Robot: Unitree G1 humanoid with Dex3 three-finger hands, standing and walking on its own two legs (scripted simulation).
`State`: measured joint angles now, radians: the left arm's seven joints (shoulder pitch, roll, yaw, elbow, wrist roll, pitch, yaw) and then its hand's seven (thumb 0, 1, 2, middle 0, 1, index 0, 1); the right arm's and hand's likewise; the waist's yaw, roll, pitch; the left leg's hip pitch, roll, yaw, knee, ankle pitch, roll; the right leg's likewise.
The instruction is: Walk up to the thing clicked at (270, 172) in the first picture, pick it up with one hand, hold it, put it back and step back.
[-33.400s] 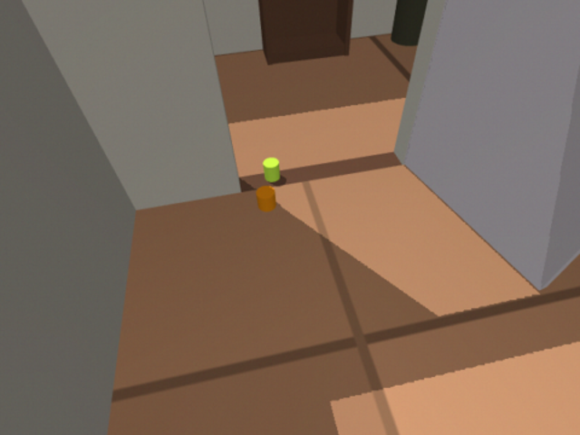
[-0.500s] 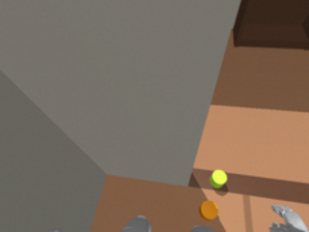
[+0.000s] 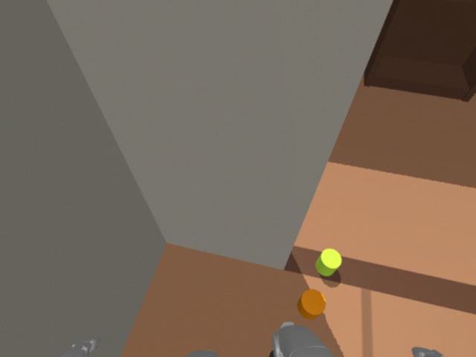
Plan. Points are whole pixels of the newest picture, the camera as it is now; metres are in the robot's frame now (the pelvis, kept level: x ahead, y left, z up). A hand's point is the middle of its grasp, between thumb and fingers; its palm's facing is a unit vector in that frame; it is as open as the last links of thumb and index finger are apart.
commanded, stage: step back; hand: right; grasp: from above
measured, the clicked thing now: (328, 262) +0.51 -0.35 -0.71
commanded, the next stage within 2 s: none
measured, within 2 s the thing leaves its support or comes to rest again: neither
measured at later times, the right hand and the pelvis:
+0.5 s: hand out of the picture -0.05 -0.27 -0.14, palm faces +0.06 +0.94 -0.35, open 7.4 cm; pelvis -0.14 +0.00 +0.01, yaw -4 degrees
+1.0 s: hand out of the picture -0.21 -0.23 -0.13, palm faces +0.07 +0.89 -0.44, open 7.4 cm; pelvis -0.32 +0.05 +0.00, yaw -7 degrees
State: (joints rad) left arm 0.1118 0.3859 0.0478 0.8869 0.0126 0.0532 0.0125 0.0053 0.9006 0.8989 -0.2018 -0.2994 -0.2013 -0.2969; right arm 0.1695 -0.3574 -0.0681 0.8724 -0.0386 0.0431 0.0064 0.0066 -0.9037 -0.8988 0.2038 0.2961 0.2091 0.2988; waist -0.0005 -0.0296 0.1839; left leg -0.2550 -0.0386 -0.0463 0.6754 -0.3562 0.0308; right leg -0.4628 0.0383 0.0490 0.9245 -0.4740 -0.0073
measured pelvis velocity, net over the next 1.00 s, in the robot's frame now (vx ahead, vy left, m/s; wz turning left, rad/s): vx -0.32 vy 0.05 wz -0.11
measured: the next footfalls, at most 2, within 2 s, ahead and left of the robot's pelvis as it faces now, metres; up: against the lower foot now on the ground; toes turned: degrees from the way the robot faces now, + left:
right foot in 0.26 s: -0.08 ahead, -0.11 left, +0.00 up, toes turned -2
left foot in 0.66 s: -0.19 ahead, +0.16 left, +0.00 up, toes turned -4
